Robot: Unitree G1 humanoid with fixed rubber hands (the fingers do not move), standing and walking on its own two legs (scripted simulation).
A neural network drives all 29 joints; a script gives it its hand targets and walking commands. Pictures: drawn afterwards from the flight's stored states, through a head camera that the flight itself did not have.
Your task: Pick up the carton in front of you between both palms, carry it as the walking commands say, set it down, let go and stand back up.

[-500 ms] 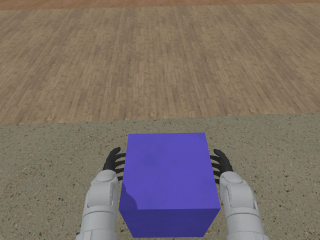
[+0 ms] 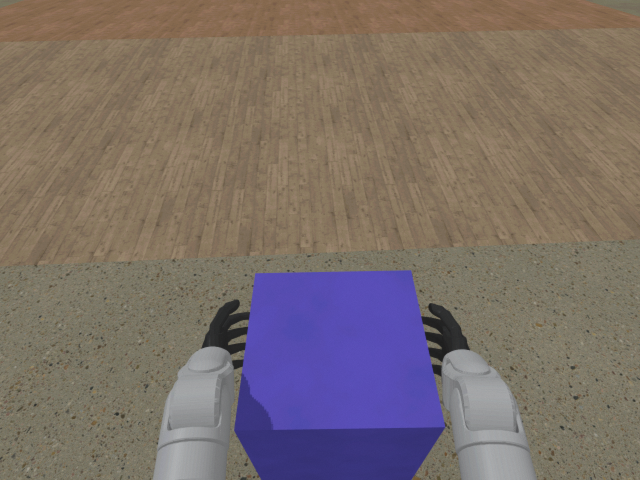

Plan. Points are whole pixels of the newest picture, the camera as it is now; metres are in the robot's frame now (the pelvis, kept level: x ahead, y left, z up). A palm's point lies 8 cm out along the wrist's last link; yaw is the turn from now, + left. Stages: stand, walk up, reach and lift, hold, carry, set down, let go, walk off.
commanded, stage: hold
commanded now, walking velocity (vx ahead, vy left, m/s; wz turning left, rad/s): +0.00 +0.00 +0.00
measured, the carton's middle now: (334, 383) +0.29 +0.00 -0.03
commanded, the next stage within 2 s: carry in 0.80 s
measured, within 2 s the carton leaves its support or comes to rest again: neither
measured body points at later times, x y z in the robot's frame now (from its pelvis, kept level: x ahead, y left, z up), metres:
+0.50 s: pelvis -0.01 +0.00 +0.00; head -0.05 +0.00 +0.45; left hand +0.29 +0.15 +0.04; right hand +0.29 -0.15 +0.04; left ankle +0.01 +0.13 -0.75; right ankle +0.01 -0.13 -0.75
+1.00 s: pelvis +0.03 +0.01 -0.01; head -0.02 +0.02 +0.44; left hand +0.32 +0.17 +0.05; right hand +0.32 -0.14 +0.05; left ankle +0.01 +0.13 -0.75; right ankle +0.01 -0.13 -0.75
